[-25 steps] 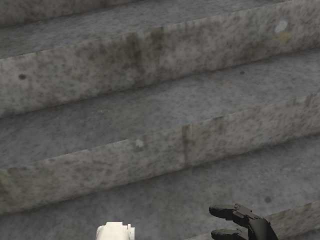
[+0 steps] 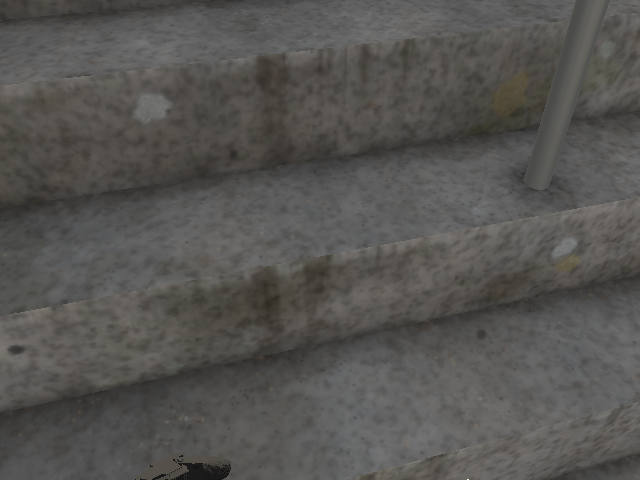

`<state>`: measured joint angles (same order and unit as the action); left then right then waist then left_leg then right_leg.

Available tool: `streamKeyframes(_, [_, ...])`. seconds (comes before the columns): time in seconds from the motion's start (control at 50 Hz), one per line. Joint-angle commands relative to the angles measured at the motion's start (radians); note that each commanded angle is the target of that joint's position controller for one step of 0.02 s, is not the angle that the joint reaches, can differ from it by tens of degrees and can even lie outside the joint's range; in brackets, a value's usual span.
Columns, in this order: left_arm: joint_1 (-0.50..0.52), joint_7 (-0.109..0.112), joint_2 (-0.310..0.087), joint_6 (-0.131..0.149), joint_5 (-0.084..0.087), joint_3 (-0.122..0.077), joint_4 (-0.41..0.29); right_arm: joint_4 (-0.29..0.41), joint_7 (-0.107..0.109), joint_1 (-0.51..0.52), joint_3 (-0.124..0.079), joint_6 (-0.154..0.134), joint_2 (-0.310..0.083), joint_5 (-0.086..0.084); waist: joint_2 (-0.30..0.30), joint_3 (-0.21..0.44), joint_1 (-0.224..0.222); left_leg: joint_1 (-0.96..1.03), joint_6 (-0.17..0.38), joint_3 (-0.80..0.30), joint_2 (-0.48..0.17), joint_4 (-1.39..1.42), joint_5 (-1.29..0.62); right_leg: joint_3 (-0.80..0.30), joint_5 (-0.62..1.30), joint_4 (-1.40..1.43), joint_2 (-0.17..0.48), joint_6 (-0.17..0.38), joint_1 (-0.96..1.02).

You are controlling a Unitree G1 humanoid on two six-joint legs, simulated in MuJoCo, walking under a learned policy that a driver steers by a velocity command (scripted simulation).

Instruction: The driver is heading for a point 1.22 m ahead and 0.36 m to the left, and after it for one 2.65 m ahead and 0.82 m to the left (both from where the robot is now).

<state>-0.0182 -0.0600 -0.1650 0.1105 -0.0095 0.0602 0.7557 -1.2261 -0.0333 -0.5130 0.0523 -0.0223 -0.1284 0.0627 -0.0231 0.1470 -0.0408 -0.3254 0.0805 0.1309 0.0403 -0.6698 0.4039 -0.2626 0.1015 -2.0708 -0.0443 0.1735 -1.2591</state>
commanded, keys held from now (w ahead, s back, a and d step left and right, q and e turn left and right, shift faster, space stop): w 0.76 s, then w+q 0.24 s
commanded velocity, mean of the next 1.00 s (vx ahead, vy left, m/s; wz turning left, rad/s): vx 0.50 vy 0.00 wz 0.05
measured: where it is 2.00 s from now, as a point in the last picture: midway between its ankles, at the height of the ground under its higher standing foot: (269, 47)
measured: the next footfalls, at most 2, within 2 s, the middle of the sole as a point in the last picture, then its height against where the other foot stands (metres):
right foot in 0.24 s outside the picture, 0.20 m higher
left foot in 0.76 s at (305, 435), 0.21 m higher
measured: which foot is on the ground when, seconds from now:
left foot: down 0.00-0.26, up 0.28-0.74, down 0.76-1.00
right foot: up 0.00-0.22, down 0.24-0.78, up 0.80-1.00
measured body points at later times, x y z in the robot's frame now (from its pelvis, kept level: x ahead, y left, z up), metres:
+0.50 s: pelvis +0.26 -0.06 +0.21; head +0.23 -0.07 +0.66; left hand +0.22 +0.18 +0.05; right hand +0.46 -0.26 +0.13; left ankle +0.27 +0.11 -0.15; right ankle +0.29 -0.15 -0.51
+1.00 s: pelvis +0.46 +0.01 +0.39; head +0.42 +0.02 +0.84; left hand +0.64 +0.23 +0.31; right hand +0.42 -0.22 +0.24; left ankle +0.45 +0.07 -0.31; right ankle +0.49 -0.16 -0.02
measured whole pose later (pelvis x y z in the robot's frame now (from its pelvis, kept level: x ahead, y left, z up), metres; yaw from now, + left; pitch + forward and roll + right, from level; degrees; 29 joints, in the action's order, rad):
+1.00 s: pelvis +0.46 +0.01 +0.39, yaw +5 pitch +2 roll -1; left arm -0.08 -0.04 -0.17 0.10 -0.01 0.02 0.80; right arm -1.13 -0.04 -0.48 0.02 -0.01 -0.17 0.05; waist -0.01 0.16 -0.01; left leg -0.40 0.09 0.08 0.04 -0.83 0.46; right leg -0.15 -0.03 -2.14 -0.01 0.19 -1.10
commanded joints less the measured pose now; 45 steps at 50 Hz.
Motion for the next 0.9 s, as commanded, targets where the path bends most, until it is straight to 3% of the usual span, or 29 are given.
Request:
streamKeyframes(0.02, [-0.058, 0.02, 0.104, -0.02, -0.001, 0.063, -0.009, 0.124, 0.006, 0.155, 0.024, -0.045, 0.013, -0.011, 0.037, -0.133, -0.046, -0.3, 0.069, -0.133, -0.147, 0.331, -0.284, 0.223, 0.113, 0.034, 0.021, -0.081, 0.08])
streamKeyframes(0.08, [0.081, 0.031, 0.13, -0.021, 0.041, 0.076, -0.069, 0.07, 0.03, -0.118, 0.0, -0.036, -0.042, -0.016, 0.122, -0.134, 0.094, 0.323, 0.085, -0.328, -0.272, 0.321, -0.328, 0.153, -0.139, -0.143, 0.081, -0.076, -0.461])
streamKeyframes(0.12, [0.321, 0.017, 0.129, 0.006, 0.017, 0.095, -0.176, 0.081, 0.049, -0.187, -0.019, -0.02, -0.054, -0.024, 0.11, -0.148, 0.168, 0.397, 0.06, -0.354, -0.294, 0.378, -0.335, 0.265, -0.202, 0.046, 0.154, -0.104, -0.498])
streamKeyframes(0.16, [0.442, 0.007, 0.162, 0.003, 0.017, 0.116, -0.268, 0.073, 0.075, -0.214, -0.02, -0.001, -0.028, -0.048, 0.113, -0.165, 0.163, 0.31, 0.056, -0.339, -0.317, 0.488, -0.349, 0.323, -0.215, 0.147, 0.211, -0.129, -0.4])
streamKeyframes(0.18, [0.593, -0.005, 0.186, 0.007, 0.027, 0.16, -0.332, 0.08, 0.094, -0.168, -0.038, 0.001, -0.065, -0.097, 0.133, -0.201, 0.173, 0.034, 0.08, -0.259, -0.327, 0.728, -0.47, 0.398, -0.421, 0.518, 0.219, -0.11, -0.005])
streamKeyframes(0.2, [0.574, 0.005, 0.173, 0.002, 0.033, 0.152, -0.324, 0.061, 0.094, -0.17, -0.036, -0.006, -0.073, -0.104, 0.121, -0.139, 0.132, -0.073, 0.073, -0.156, -0.288, 0.713, -0.879, 0.501, -0.439, 0.69, 0.157, -0.086, 0.387])
streamKeyframes(0.24, [0.182, 0.027, -0.002, -0.007, 0.026, 0.048, -0.236, 0.026, 0.051, -0.225, -0.051, -0.072, -0.205, -0.053, 0.353, 0.142, -0.044, 0.222, 0.135, -0.104, -0.302, 0.376, -2.118, 0.506, -0.619, 0.778, -0.003, -0.013, 0.803])
streamKeyframes(0.26, [-0.088, 0.034, -0.152, -0.023, 0.002, -0.028, -0.164, 0.062, 0.058, -0.093, -0.085, -0.094, -0.297, -0.036, 0.434, 0.228, -0.199, 0.294, 0.115, -0.146, -0.313, 0.157, -2.214, 0.275, -0.601, 0.906, 0.052, 0.04, 0.921])
streamKeyframes(0.28, [-0.377, 0.05, -0.244, -0.046, -0.039, -0.077, -0.054, 0.101, 0.041, -0.051, -0.088, -0.121, -0.233, -0.045, 0.124, 0.407, -0.249, -0.024, 0.082, -0.16, -0.22, -0.218, -2.048, -0.217, -0.587, 1.13, 0.276, 0.172, 1.276])
streamKeyframes(0.3, [-0.554, 0.075, -0.335, -0.088, -0.055, -0.111, 0.046, 0.117, 0.006, 0.025, -0.078, -0.137, -0.152, -0.053, -0.202, 0.492, -0.253, -0.238, 0.062, -0.24, -0.022, -0.623, -0.749, -0.726, -0.575, 1.689, 0.427, 0.264, 1.462])
streamKeyframes(0.32, [-0.476, 0.086, -0.255, -0.094, -0.049, -0.098, 0.084, 0.147, -0.027, 0.132, -0.096, -0.134, -0.09, -0.057, -0.155, 0.411, -0.207, -0.375, 0.024, -0.413, 0.063, -1.276, -0.399, -0.893, -0.758, 1.809, 0.485, 0.225, 1.292])
streamKeyframes(0.34, [-0.358, 0.077, -0.143, -0.096, 0.002, -0.067, 0.137, 0.28, -0.045, 0.307, -0.071, -0.121, 0.031, -0.055, -0.095, 0.182, -0.114, -0.575, 0.045, -0.423, 0.04, -1.524, -0.367, -0.72, -0.844, 1.779, 0.45, 0.117, 1.113])
streamKeyframes(0.36, [-0.274, 0.064, -0.015, -0.086, 0.004, -0.045, 0.198, 0.408, -0.05, 0.404, -0.046, -0.112, 0.067, -0.042, -0.048, 0.008, -0.023, -0.711, 0.081, -0.382, 0.039, -1.662, -0.336, -0.473, -0.83, 1.692, 0.396, 0.064, 0.96])
streamKeyframes(0.38, [-0.241, 0.043, 0.081, -0.065, -0.004, -0.025, 0.258, 0.476, -0.049, 0.427, -0.033, -0.112, 0.063, -0.023, 0.064, -0.079, 0.049, -0.764, 0.127, -0.378, 0.019, -1.671, -0.337, -0.249, -0.671, 1.63, 0.332, -0.008, 0.868])
streamKeyframes(0.4, [-0.203, 0.027, 0.157, -0.052, -0.021, -0.012, 0.284, 0.476, -0.049, 0.352, -0.014, -0.11, 0.099, -0.037, 0.1, -0.094, 0.114, -0.779, 0.149, -0.396, 0.008, -1.641, -0.376, -0.065, -0.52, 1.594, 0.286, -0.054, 0.839])
streamKeyframes(0.46, [-0.176, 0.01, 0.146, -0.057, -0.052, -0.011, 0.281, 0.488, -0.039, 0.263, 0.043, -0.099, 0.15, -0.084, 0.062, -0.147, 0.186, -0.927, 0.127, -0.386, -0.019, -1.593, -0.383, 0.25, -0.217, 1.661, 0.247, -0.107, 0.795])
streamKeyframes(0.5, [-0.25, 0.003, 0.108, -0.057, -0.071, -0.007, 0.312, 0.505, -0.013, 0.322, 0.066, -0.072, 0.168, -0.099, -0.023, -0.173, 0.173, -1.129, 0.104, -0.341, 0.011, -1.929, -0.361, 0.251, -0.212, 1.724, 0.282, -0.083, 0.805])
streamKeyframes(0.56, [-0.245, 0.005, 0.057, -0.06, -0.021, 0.003, 0.303, 0.601, 0.01, 0.496, 0.081, -0.061, 0.097, -0.084, -0.053, -0.201, 0.174, -1.059, 0.047, -0.238, -0.019, -1.567, -0.475, 0.399, -0.24, 1.823, 0.203, -0.109, 0.645])
streamKeyframes(0.58, [-0.291, 0.016, 0.042, -0.058, -0.029, 0.007, 0.309, 0.626, 0.022, 0.583, 0.081, -0.063, 0.069, -0.071, -0.077, -0.162, 0.133, -0.996, 0.02, -0.166, -0.023, -1.509, -0.522, 0.385, -0.2, 1.868, 0.204, -0.071, 0.632])
streamKeyframes(0.66, [-0.525, 0.07, -0.062, -0.081, 0.011, -0.04, 0.376, 0.67, 0.019, 0.755, 0.112, -0.051, 0.128, -0.056, -0.114, -0.018, 0.048, -0.986, 0.024, -0.04, -0.163, -1.295, -0.301, 0.315, 0.036, 1.982, 0.301, -0.006, 1.132])
streamKeyframes(0.68, [-0.52, 0.073, -0.053, -0.088, 0.013, -0.041, 0.37, 0.645, 0.0, 0.763, 0.102, -0.052, 0.102, -0.059, -0.067, -0.003, 0.039, -0.854, 0.046, 0.044, -0.151, -1.132, -0.229, 0.392, 0.259, 1.98, 0.297, -0.013, 1.16])
streamKeyframes(0.72, [-0.595, 0.087, -0.083, -0.09, 0.014, -0.048, 0.387, 0.657, -0.014, 0.815, 0.088, -0.059, 0.093, -0.054, -0.188, 0.05, 0.04, -0.497, 0.078, 0.143, -0.037, -0.868, 0.05, 0.395, 1.055, 1.882, 0.297, 0.026, 1.156])
streamKeyframes(0.76, [-0.585, 0.093, -0.16, -0.075, 0.003, -0.062, 0.396, 0.6, -0.016, 0.587, 0.034, -0.042, -0.017, -0.047, -0.304, 0.117, 0.147, -0.366, 0.091, 0.027, 0.013, -0.618, 0.333, 0.34, 1.464, 1.668, 0.36, 0.086, 1.395])
streamKeyframes(0.78, [-0.506, 0.092, -0.196, -0.046, -0.005, -0.076, 0.362, 0.557, -0.02, 0.37, 0.003, -0.036, -0.091, -0.023, -0.284, 0.226, 0.227, -0.152, 0.132, -0.167, -0.067, -0.541, 0.196, 0.339, 1.602, 1.483, 0.366, 0.095, 1.332])
streamKeyframes(0.8, [-0.424, 0.063, -0.173, -0.022, 0.007, -0.089, 0.313, 0.495, -0.009, 0.228, -0.029, -0.014, -0.176, -0.015, -0.036, 0.288, 0.242, 0.077, 0.197, -0.53, -0.177, -0.256, 0.186, 0.32, 1.289, 1.268, 0.289, 0.094, 1.054])
streamKeyframes(0.82, [-0.3, 0.029, -0.065, -0.009, 0.009, -0.082, 0.271, 0.414, 0.012, 0.088, -0.079, 0.025, -0.27, 0.001, 0.292, 0.241, 0.268, 0.276, 0.294, -0.968, -0.296, 0.216, 0.32, 0.258, 0.373, 0.953, 0.124, 0.063, 0.683])
streamKeyframes(0.84, [-0.121, 0.001, 0.0, -0.004, 0.002, -0.085, 0.221, 0.374, 0.031, 0.112, -0.092, 0.032, -0.253, 0.009, 0.283, 0.132, 0.263, 0.178, 0.321, -1.267, -0.361, 0.447, 0.39, 0.101, -0.148, 0.269, -0.015, -0.01, 0.422])
streamKeyframes(0.86, [-0.019, -0.027, 0.083, 0.006, 0.003, -0.067, 0.12, 0.364, 0.03, 0.191, -0.057, 0.012, -0.146, -0.008, 0.186, -0.06, 0.181, 0.018, 0.267, -1.112, -0.354, 0.363, 0.362, 0.0, -0.247, -0.055, -0.012, -0.007, 0.202])
streamKeyframes(0.9, [0.009, -0.01, 0.075, 0.003, -0.002, -0.042, -0.009, 0.261, -0.003, 0.219, -0.018, -0.023, 0.042, -0.038, 0.071, -0.198, 0.044, -0.125, 0.136, -0.689, -0.262, 0.238, 0.226, 0.086, -0.207, -0.115, 0.029, 0.033, 0.073])
Velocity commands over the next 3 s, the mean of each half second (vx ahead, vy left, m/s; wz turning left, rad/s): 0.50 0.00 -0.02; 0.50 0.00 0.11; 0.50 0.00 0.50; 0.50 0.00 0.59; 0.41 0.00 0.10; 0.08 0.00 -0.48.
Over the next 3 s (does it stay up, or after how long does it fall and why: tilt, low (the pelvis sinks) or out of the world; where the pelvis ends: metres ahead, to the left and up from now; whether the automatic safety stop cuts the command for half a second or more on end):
stays up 1.06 0.42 1.02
